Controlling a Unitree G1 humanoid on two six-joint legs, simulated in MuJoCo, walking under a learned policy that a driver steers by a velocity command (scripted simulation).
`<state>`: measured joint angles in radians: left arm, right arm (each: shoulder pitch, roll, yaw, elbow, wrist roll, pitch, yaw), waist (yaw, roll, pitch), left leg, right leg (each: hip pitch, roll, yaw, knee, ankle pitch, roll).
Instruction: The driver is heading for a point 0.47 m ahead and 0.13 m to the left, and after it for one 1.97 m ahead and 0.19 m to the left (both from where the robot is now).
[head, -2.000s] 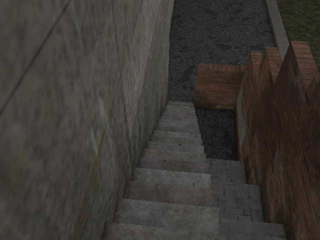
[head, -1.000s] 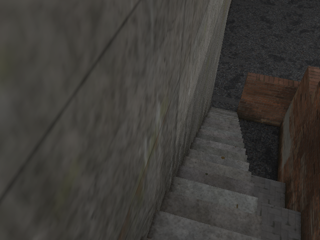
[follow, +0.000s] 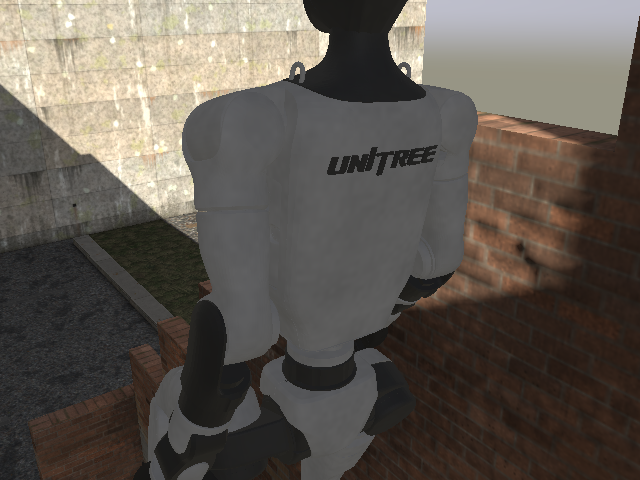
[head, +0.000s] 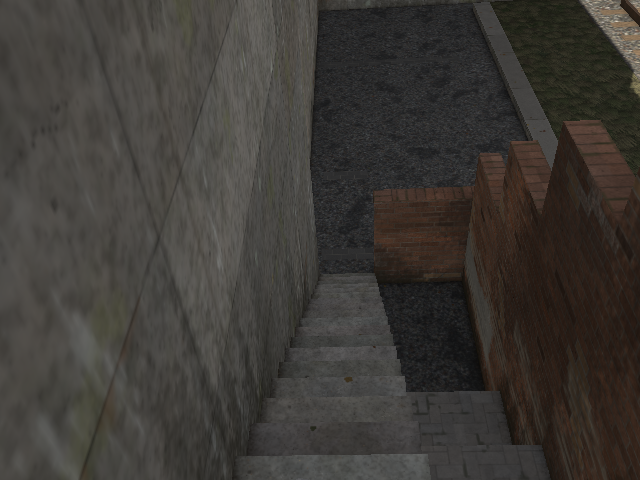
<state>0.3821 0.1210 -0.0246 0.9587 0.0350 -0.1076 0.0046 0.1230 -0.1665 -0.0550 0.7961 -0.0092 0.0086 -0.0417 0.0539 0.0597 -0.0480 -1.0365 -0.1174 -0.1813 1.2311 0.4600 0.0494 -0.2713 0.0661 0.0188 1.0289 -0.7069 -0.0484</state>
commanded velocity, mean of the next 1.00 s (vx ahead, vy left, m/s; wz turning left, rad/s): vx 0.92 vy -0.23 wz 0.01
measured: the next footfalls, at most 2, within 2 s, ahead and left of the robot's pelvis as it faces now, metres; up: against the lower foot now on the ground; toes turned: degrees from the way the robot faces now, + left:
left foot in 0.26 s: +0.21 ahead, +0.17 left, -0.20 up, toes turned +13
right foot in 1.08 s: +1.01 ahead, +0.25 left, -0.77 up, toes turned +28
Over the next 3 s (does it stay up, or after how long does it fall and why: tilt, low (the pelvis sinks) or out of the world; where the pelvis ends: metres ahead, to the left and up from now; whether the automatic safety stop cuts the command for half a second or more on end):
falls after 2.56 s (tilt)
